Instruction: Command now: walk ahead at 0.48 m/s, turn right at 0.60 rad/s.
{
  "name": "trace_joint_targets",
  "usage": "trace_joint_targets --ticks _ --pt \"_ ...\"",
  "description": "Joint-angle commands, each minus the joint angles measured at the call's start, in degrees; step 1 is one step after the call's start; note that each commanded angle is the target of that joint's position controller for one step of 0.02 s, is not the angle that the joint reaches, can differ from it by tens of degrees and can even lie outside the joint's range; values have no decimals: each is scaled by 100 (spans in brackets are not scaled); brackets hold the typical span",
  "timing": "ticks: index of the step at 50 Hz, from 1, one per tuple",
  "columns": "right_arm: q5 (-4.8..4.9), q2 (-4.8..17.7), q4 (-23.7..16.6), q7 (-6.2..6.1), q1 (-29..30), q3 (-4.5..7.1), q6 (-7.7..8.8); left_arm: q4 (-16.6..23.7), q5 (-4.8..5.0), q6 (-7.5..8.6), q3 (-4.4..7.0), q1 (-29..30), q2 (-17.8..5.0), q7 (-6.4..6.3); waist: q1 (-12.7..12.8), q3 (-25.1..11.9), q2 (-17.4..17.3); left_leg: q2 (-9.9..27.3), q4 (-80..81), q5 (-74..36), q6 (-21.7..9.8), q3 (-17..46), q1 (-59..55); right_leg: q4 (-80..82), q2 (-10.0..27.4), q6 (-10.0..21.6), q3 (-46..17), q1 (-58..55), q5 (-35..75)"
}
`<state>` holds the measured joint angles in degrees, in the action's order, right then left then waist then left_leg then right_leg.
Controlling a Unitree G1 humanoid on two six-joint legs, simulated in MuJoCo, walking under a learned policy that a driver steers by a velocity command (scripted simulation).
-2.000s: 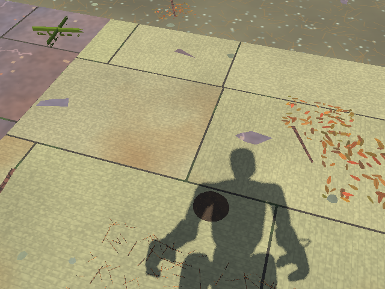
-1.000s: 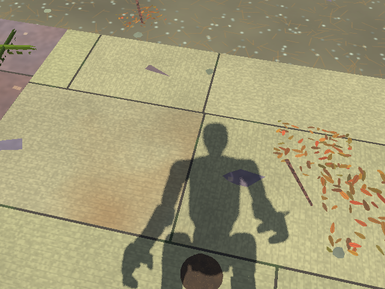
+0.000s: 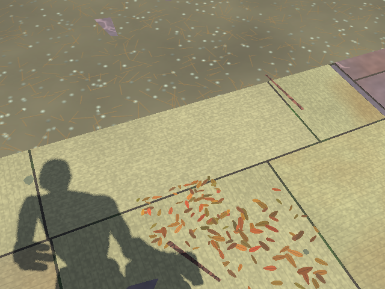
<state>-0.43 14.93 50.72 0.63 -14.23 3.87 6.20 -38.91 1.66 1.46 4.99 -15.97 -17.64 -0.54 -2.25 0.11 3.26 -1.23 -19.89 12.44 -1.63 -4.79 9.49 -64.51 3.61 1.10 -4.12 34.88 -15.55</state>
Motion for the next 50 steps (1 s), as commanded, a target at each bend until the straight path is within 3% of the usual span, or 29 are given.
trace_joint_targets --ticks 1,6,10,12,13,14,15,16,17,18,19,20,21,24,26,29,31,34,36,38,39,40,41,42,43,44,46,48,50 --pt "10 839 -276 -41 152 168 85 619 -6 54 24 287 -185 38 22 118 -798 1590 1061 -1428 -833 1006 -667 388 316 -93 -196 1042 539" --pt "51 1034 -245 -90 -19 172 -13 902 -28 113 -95 1089 9 220 -237 326 -691 1455 1081 -1943 -690 59 -766 2003 215 -43 331 665 1672" --pt "142 1233 -158 -99 -326 205 -152 1143 0 113 -103 1552 -16 378 -278 481 -670 1651 789 -2828 -588 -301 -1294 2705 12 190 709 425 1368" --pt "191 1406 -162 -133 -383 248 -222 1173 -37 89 -11 1369 -205 403 -22 213 -879 1699 121 -4763 -513 -487 -1506 2816 -352 432 971 -245 792" --pt "207 1494 -159 -153 -415 270 -263 1104 -54 72 81 962 -376 396 273 -65 -961 1708 -542 -5593 -490 -538 -1526 2878 -564 591 1044 -858 532" --pt "225 1488 -169 -169 -360 254 -289 882 -44 55 227 122 -609 350 784 -505 -853 1611 -1537 -5638 -386 -631 -1162 3259 -740 802 1023 -2082 864" --pt "152 1313 -232 -173 -342 168 -254 615 -46 -5 377 -818 -908 228 1257 -974 -529 1420 -2974 -4341 -204 -648 62 3364 -422 1030 394 -3831 1091" --pt "-90 422 -505 -44 -1032 -128 -130 547 -26 26 428 -825 -1553 157 539 -1619 1111 414 -5211 1454 103 -444 2657 3478 1309 2002 -2615 -6019 723" --pt "131 854 -394 55 -731 -82 61 653 -80 88 285 -1127 -1085 172 942 -2593 593 184 -6057 2170 46 838 3111 4386 1887 2327 -4184 -6170 59" --pt "386 1169 -627 88 4 33 111 576 -156 152 191 -827 -849 208 1036 -1658 257 449 -6129 1686 -20 909 3524 4560 1689 1959 -3189 -5492 468" --pt "379 1056 -717 68 220 -16 126 547 -127 193 137 -409 -730 211 777 -991 -49 718 -5667 1179 -58 852 3437 4623 1459 1724 -2337 -4526 992" --pt "271 1006 -637 36 243 -10 86 531 -145 229 70 -52 -528 213 549 -603 -233 913 -5258 883 -15 833 3164 4748 1238 1558 -1724 -3732 1468" --pt "228 1017 -548 23 40 22 -9 545 -209 279 9 216 -370 212 316 -391 -138 1021 -5067 696 54 880 2735 4917 1087 1476 -1254 -3133 2151" --pt "182 734 -353 -43 -424 7 -276 358 -245 441 15 479 -401 198 -27 -189 -121 915 -4638 482 318 856 2141 5238 989 1419 -300 -2290 3694" --pt "141 611 -431 -85 -252 -7 -336 223 -298 474 35 557 -460 131 -40 -42 -37 799 -4079 -50 451 892 2237 5319 860 1280 310 -2125 4109" --pt "84 464 -582 -9 200 -59 -298 119 -311 416 17 636 -452 15 136 -26 57 661 -2684 -1376 450 644 1965 5287 522 1012 1057 -2181 3906" --pt "76 434 -769 80 550 -74 -277 -3 -277 341 45 467 -561 -54 329 -89 26 582 -2110 -1786 417 543 1981 5178 669 984 1090 -2573 3874" --pt "82 583 -1000 211 707 -6 -300 -128 -183 171 100 427 -661 -122 378 -113 77 535 -1750 -1294 274 483 2209 4760 988 945 1012 -3193 3850" --pt "57 687 -1122 293 650 58 -316 -142 -95 54 133 515 -702 -182 293 -128 160 436 -1618 -680 105 362 2208 4252 1129 832 964 -3414 4029" --pt "42 877 -1030 308 -31 192 -301 -99 -34 -44 138 661 -682 -252 -77 -416 34 78 -1020 -822 -156 124 1302 3026 884 546 1155 -3260 4392" --pt "13 1307 -991 217 -459 345 -283 -82 -105 -32 114 412 -623 -260 -213 -778 -576 258 -697 -2948 -433 670 313 1819 388 156 1326 -2780 3519" --pt "-37 1851 -1087 88 -591 447 -306 115 -391 15 -27 83 -208 -207 76 -1256 -1894 1615 -1023 -5890 -1342 2591 -1266 -190 -488 -328 1329 -937 -774" --pt "-118 1734 -1248 93 -616 365 -297 117 -309 72 -102 -108 -188 -104 55 -2363 -1845 2384 -635 -5441 -2359 4302 -2156 -1473 -1050 -449 83 -49 -2617" --pt "-48 1445 -1410 112 -286 326 -330 82 -122 63 -26 170 -565 -43 -113 -2216 -1077 2105 -458 -4299 -2155 3768 -1920 -1692 -682 -364 -355 190 -2235" --pt "64 1207 -1469 82 39 269 -372 159 -95 20 -22 517 -575 -61 -38 -1638 -704 1816 -369 -3254 -1819 3241 -1368 -1422 -498 -322 -276 389 -1765" --pt "148 1028 -1492 39 243 215 -437 130 -164 -45 -9 690 -541 -128 52 -1124 -345 1590 -186 -2479 -1543 2928 -699 -966 -321 -339 -216 378 -1455" --pt "95 971 -1582 -36 500 190 -556 166 -190 -174 13 687 -514 -185 300 -722 -691 1176 118 -1593 -1267 2624 333 -107 -295 -367 -116 -255 -1088" --pt "20 1079 -1657 -100 519 250 -617 103 -184 -183 -32 562 -334 -202 320 -721 -947 1007 171 -1607 -1223 2479 534 612 -428 -460 -8 -541 -972" --pt "44 1199 -1691 -178 469 309 -654 63 -194 -166 -57 586 -280 -223 266 -858 -958 970 134 -1370 -1202 2513 532 1145 -465 -541 -61 -704 -761"
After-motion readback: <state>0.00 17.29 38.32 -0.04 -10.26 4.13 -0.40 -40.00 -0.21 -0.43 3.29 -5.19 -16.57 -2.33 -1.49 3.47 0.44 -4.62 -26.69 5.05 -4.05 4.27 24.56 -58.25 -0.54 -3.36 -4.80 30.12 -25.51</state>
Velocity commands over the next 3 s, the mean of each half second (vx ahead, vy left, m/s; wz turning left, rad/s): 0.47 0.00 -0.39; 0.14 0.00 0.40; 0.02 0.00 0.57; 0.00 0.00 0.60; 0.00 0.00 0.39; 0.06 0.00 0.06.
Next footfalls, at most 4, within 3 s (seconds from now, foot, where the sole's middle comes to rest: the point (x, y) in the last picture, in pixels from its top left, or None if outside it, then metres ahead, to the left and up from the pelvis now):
0.30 right None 0.32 -0.16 -0.78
0.78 left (181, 271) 0.56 0.02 -0.78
1.22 right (246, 271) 0.55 -0.21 -0.78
1.64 left None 0.43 0.03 -0.78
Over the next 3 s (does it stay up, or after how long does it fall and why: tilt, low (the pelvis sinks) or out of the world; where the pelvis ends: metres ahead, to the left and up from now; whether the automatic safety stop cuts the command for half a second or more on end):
stays up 0.45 -0.05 -0.01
